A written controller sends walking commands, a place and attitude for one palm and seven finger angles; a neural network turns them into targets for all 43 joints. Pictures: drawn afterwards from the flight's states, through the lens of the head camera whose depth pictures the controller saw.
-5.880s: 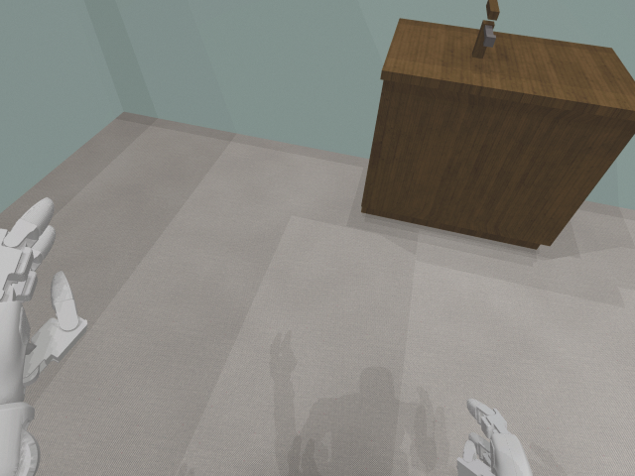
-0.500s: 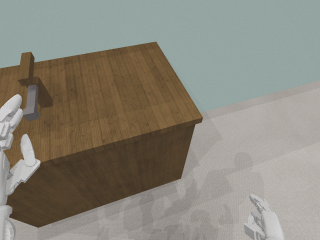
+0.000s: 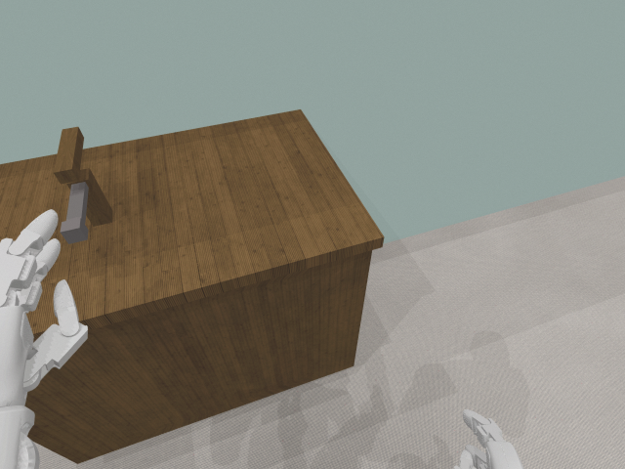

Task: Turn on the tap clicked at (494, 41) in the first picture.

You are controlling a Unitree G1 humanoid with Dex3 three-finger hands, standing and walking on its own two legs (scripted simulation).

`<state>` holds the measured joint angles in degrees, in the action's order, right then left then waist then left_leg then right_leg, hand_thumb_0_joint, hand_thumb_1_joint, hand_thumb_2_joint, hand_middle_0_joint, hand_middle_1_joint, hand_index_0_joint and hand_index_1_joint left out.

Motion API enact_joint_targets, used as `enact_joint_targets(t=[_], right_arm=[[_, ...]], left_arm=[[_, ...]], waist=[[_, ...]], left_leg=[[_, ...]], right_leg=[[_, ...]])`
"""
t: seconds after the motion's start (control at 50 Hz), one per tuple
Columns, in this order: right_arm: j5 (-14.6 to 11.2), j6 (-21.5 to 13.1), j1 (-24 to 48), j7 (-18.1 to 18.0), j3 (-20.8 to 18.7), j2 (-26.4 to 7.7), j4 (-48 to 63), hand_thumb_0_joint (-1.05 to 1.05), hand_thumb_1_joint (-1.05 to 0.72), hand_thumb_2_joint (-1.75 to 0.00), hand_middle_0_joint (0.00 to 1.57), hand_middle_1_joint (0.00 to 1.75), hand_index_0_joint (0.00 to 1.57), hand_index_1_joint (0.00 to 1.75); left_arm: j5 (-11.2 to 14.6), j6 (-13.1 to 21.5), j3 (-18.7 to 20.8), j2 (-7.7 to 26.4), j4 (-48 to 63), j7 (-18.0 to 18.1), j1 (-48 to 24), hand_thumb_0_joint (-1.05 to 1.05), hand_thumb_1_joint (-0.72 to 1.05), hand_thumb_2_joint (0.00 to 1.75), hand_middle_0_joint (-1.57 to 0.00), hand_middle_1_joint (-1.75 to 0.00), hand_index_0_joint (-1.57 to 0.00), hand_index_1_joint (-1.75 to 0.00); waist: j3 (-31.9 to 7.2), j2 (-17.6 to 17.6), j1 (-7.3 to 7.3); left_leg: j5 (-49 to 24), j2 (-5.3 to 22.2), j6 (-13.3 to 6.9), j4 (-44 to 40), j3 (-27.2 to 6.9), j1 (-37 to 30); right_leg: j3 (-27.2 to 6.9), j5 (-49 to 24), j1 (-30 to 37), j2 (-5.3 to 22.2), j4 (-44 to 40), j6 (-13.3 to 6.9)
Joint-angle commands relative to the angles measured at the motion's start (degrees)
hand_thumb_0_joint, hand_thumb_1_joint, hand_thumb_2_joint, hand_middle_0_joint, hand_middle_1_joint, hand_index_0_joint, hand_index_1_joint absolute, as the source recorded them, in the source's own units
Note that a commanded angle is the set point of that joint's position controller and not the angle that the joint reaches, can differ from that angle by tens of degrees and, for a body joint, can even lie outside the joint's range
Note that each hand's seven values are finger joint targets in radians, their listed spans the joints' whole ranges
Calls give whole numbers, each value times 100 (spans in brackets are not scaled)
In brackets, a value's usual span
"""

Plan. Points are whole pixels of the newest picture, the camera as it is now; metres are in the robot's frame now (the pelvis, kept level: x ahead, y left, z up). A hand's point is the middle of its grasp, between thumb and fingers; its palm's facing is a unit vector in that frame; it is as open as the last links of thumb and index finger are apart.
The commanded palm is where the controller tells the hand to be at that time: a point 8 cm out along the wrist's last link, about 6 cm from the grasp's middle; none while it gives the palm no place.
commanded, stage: come to a stop and stand still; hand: left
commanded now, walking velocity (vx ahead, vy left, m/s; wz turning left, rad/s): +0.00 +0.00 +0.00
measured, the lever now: (74, 230) +0.44 +0.42 +0.04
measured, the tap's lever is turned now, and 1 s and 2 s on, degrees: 0 0 0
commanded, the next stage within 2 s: look again from close up in 0.18 s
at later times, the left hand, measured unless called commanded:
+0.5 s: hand (63, 314) +0.24 +0.28 +0.14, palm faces +0.19 -0.87 -0.45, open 7.4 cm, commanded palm +0.19 +0.33 +0.18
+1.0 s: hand (49, 277) +0.27 +0.30 +0.15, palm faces +0.32 -0.85 -0.42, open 7.4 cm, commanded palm +0.20 +0.33 +0.18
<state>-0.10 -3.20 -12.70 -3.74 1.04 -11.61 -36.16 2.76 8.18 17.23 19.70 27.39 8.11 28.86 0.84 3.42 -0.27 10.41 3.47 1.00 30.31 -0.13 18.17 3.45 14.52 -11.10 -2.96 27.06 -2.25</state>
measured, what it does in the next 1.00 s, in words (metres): shifts its weight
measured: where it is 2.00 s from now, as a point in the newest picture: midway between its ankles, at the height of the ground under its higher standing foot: outside the picture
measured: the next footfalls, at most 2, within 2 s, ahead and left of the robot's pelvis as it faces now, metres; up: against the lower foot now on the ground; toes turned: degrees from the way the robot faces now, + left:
none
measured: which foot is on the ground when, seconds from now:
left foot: down 0.00-1.00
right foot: down 0.00-1.00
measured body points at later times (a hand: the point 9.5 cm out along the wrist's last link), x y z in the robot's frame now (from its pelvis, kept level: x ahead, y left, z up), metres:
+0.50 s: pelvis +0.01 +0.06 +0.00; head +0.04 +0.07 +0.45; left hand +0.22 +0.33 +0.16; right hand +0.17 -0.18 -0.07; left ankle +0.06 +0.13 -0.74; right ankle +0.00 -0.10 -0.73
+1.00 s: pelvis +0.03 +0.06 +0.01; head +0.07 +0.08 +0.45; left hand +0.25 +0.35 +0.18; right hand +0.22 -0.16 -0.06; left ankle +0.06 +0.13 -0.74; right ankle +0.00 -0.09 -0.73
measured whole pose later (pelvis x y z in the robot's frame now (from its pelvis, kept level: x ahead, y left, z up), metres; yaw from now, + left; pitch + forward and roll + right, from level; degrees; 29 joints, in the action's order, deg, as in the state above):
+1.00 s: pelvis +0.03 +0.06 +0.01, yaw -2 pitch +1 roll -2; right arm 0.0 -5.0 -9.3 -1.0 2.1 -9.8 -30.3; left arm 2.2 9.6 21.6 22.9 26.3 4.8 23.8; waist 3.2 -0.9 -0.8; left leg 11.8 -0.3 -3.3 27.1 3.8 16.8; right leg 1.3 13.4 -9.4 1.4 21.5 2.4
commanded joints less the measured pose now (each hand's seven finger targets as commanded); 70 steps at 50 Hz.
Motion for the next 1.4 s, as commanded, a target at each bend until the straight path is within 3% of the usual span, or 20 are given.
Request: enact_joint_targets(t=[0.0,0.08,0.16,0.18,0.2,0.22,0.24,0.3,0.36,0.4,0.44,0.5,0.56,0.64,0.72,0.78,0.9,1.02,1.16,1.38], right_arm=[[-23,-289,776,-119,-205,-573,947,0,-90,-90,20,30,20,30],[-12,-337,665,-111,-218,-628,932,0,-90,-90,20,30,20,30],[-6,-414,602,-77,-259,-666,954,0,-90,-90,20,30,20,30],[161,-662,84,-88,-421,-887,1010,0,-90,-90,20,30,20,30],[-150,-634,473,-30,-240,-490,544,0,-90,-90,20,30,20,30],[-38,-696,421,64,-283,-445,717,0,-90,-90,20,30,20,30],[-57,-769,389,91,-390,-656,914,0,-90,-90,20,30,20,30],[-180,-782,251,364,-464,-725,1049,0,-90,-90,20,30,20,30],[-138,-801,458,422,-376,-740,1207,0,-90,-90,20,30,20,30],[-114,-793,530,315,-342,-784,1231,0,-90,-90,20,30,20,30],[-74,-796,570,207,-292,-738,1317,0,-90,-90,20,30,20,30],[-25,-795,622,74,-247,-746,1307,0,-90,-90,20,30,20,30],[15,-936,467,124,-207,-656,1234,0,-90,-90,20,30,20,30],[52,-1030,388,251,-221,-640,1135,0,-90,-90,20,30,20,30],[42,-857,330,375,-269,-653,1115,0,-90,-90,20,30,20,30],[25,-655,442,352,-258,-645,1215,0,-90,-90,20,30,20,30],[-15,-424,629,222,-215,-628,1420,0,-90,-90,20,30,20,30],[-26,-444,651,158,-234,-653,1379,0,-90,-90,20,30,20,30],[-43,-435,663,71,-272,-708,1193,0,-90,-90,20,30,20,30],[-57,-434,703,72,-268,-678,1256,0,-90,-90,20,30,20,30]], left_arm=[[7,341,691,1079,976,134,-1145,0,90,90,-20,-30,-20,-30],[-69,400,598,984,782,133,-930,0,90,90,-20,-30,-20,-30],[-85,493,670,1022,978,148,-735,0,90,90,-20,-30,-20,-30],[-733,1069,4156,5759,2377,33,-6353,0,90,90,-20,-30,-20,-30],[-350,976,2870,3979,652,-121,-5446,0,90,90,-20,-30,-20,-30],[-108,958,1918,2515,198,-151,-3543,0,90,90,-20,-30,-20,-30],[-96,887,1401,1700,-768,-254,-2233,0,90,90,-20,-30,-20,-30],[96,859,606,696,-13,-483,-437,0,90,90,-20,-30,-20,-30],[23,828,673,973,969,-449,-125,0,90,90,-20,-30,-20,-30],[-22,793,1223,1501,906,-324,-237,0,90,90,-20,-30,-20,-30],[-54,841,1385,1522,876,-297,-653,0,90,90,-20,-30,-20,-30],[-145,961,1634,1902,1353,-222,-1871,0,90,90,-20,-30,-20,-30],[-183,974,1214,1517,1253,-213,-2184,0,90,90,-20,-30,-20,-30],[-195,937,801,1077,1556,-193,-1872,0,90,90,-20,-30,-20,-30],[-177,711,677,781,1128,-227,-994,0,90,90,-20,-30,-20,-30],[-89,602,949,964,917,-227,-811,0,90,90,-20,-30,-20,-30],[-3,572,1333,1371,1374,-176,-941,0,90,90,-20,-30,-20,-30],[-14,544,951,1081,1409,-109,-785,0,90,90,-20,-30,-20,-30],[-67,479,722,936,640,-55,-1142,0,90,90,-20,-30,-20,-30],[-23,498,815,1057,754,-92,-921,0,90,90,-20,-30,-20,-30]], waist=[[-22,-356,64],[170,-36,34],[-172,93,0],[676,-1280,-330],[-83,-138,-88],[-392,-475,-114],[-694,-121,-286],[-1216,424,-312],[-921,-174,-250],[-617,-479,-223],[-396,-696,-164],[-440,255,-125],[-688,945,-153],[-1242,533,-119],[-1267,493,-83],[-1023,416,-101],[-1306,-37,-82],[-1203,291,-100],[-446,-162,-56],[-528,-240,-116]], left_leg=[[573,21,-80,-383,-184,-492],[963,110,-162,-797,-335,-134],[657,147,-162,-967,-384,-72],[80,-49,-294,167,91,425],[-69,-218,-259,-7,124,-198],[30,-250,-129,-181,52,-532],[-161,-218,-160,-288,98,-666],[-357,-31,-311,-609,18,-1037],[302,131,-295,-933,-201,-750],[886,157,-254,-1191,-321,-599],[1398,266,-306,-1470,-563,-332],[1498,474,-433,-1754,-819,-257],[789,506,-425,-1494,-688,-732],[-1478,423,-203,-860,-607,-1694],[-3420,491,66,-629,-479,-1944],[-2849,576,110,-781,-482,-1523],[-2470,238,92,-580,-228,-1258],[-881,99,-159,-739,-158,-960],[389,-58,-224,-780,-149,-678],[-77,-98,-270,-898,-100,-782]], right_leg=[[-985,1423,-915,881,-1356,52],[-859,1357,-604,657,-1282,113],[-717,645,-33,553,-1037,135],[-1192,-1280,-789,927,-1856,773],[-1113,-1337,-485,1545,-1241,-166],[-1314,-1713,-191,1252,-926,-137],[-1168,-1470,75,1080,-770,26],[-820,-952,334,810,-544,288],[-564,-171,139,575,-658,185],[-501,329,-96,497,-746,157],[-406,482,-148,410,-621,184],[-332,146,72,341,-75,186],[-292,-146,24,403,-79,105],[-266,-698,-138,368,-293,73],[-146,-543,-380,291,-119,115],[-115,-218,-340,321,-255,121],[-146,-1645,414,459,-536,91],[-330,-1241,431,563,-686,90],[-614,-453,-120,657,-1216,54],[-486,-761,125,533,-1113,118]])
